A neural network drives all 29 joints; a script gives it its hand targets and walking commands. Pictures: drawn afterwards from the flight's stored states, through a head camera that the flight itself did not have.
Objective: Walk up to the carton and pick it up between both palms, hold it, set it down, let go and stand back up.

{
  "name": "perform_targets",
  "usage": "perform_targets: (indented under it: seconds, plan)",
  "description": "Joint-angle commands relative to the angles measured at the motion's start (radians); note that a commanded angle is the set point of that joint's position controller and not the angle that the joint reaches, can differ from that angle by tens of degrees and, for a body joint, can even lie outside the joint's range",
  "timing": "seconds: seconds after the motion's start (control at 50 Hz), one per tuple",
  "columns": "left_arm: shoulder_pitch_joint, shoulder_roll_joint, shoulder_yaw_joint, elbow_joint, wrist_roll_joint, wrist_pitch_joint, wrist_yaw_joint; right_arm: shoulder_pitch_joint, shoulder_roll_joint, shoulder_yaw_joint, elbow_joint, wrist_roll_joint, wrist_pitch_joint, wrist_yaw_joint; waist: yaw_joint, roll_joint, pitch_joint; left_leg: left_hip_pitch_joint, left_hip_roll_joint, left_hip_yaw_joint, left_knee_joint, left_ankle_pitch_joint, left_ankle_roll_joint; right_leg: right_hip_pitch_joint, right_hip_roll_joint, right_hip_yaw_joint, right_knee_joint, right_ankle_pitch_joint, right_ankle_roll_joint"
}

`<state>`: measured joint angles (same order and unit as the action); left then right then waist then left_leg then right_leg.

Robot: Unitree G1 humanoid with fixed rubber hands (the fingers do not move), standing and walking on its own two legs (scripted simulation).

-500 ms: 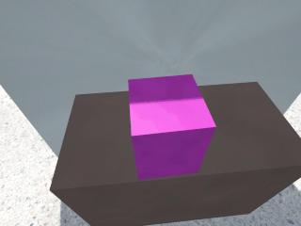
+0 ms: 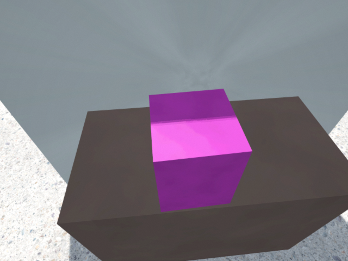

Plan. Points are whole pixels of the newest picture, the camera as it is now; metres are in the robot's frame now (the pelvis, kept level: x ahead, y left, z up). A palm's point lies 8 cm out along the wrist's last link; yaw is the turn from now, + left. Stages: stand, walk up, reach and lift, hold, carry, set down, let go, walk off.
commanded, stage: stand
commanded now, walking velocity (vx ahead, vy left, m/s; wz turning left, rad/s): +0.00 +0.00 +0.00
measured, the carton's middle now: (191, 151) +0.41 -0.01 +0.00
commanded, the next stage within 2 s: walk up in 1.60 s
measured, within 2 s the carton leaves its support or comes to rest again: neither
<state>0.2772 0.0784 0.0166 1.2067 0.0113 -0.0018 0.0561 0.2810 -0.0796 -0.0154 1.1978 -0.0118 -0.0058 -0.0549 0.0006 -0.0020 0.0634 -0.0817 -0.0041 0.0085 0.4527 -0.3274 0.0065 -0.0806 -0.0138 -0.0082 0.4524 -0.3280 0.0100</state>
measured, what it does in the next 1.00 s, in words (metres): stands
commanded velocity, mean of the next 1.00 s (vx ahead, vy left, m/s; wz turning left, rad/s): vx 0.00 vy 0.00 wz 0.00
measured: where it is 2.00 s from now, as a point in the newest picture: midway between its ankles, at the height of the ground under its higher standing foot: outside the picture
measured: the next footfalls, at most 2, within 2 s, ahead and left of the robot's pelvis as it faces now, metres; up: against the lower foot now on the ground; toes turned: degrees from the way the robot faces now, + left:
none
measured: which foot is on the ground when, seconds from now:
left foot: down 0.00-1.00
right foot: down 0.00-1.00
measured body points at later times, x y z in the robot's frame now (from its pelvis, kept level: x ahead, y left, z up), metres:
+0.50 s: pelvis +0.01 +0.00 +0.00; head +0.02 +0.01 +0.45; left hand -0.02 +0.20 -0.17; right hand -0.02 -0.19 -0.17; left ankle -0.05 +0.11 -0.74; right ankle -0.05 -0.12 -0.74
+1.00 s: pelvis +0.02 +0.01 +0.00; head +0.03 +0.01 +0.45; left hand -0.01 +0.20 -0.17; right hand -0.01 -0.19 -0.17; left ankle -0.05 +0.11 -0.74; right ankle -0.05 -0.12 -0.74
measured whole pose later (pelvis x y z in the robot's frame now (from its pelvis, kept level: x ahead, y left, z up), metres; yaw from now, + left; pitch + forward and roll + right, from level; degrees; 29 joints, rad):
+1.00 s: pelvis +0.02 +0.01 +0.00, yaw +0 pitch -2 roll +0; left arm 0.28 0.08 0.01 1.21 0.01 0.00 0.06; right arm 0.30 -0.08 -0.01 1.19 -0.01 -0.02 -0.05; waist 0.00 -0.01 0.07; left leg -0.05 -0.02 0.02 0.43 -0.34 0.02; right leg -0.05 -0.03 -0.01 0.43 -0.34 0.03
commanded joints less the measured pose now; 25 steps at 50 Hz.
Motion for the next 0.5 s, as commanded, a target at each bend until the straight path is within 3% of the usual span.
perform_targets:
  seconds: [0.0,0.48]
  plan:
    - [0.1,0.081,0.01,-0.005,0.0,-0.007,0.005,0.101,-0.082,-0.011,-0.006,0.0,-0.008,-0.005,0.0,0.0,0.057,-0.039,0.09,-0.059,-0.072,0.424,0.031,-0.042,-0.075,0.049,-0.067,0.396,-0.035]
    - [0.11,0.082,0.008,-0.001,-0.003,-0.008,0.005,0.117,-0.084,-0.01,-0.008,0.002,-0.013,-0.006,-0.001,0.0,0.056,-0.02,0.095,-0.057,-0.075,0.486,0.036,-0.027,-0.083,0.041,-0.067,0.428,-0.03]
